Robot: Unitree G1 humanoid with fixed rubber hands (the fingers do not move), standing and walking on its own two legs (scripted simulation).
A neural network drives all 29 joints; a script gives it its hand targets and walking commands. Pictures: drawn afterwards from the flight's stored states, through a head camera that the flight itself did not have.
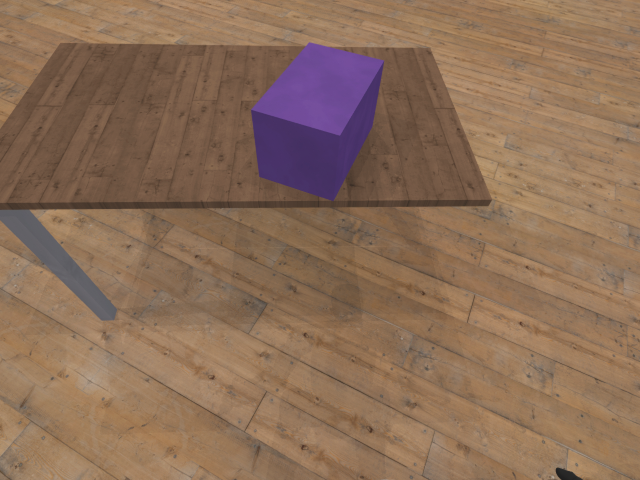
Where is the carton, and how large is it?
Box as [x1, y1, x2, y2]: [251, 42, 383, 200]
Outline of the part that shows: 309,42 251,109 259,176 333,200 372,125 383,60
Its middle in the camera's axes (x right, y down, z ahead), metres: +0.01 -0.25 +0.82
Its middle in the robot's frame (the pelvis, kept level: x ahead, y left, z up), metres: +0.79 +0.00 -0.05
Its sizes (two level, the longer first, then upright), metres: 0.268 0.172 0.169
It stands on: a table, 0.63 m high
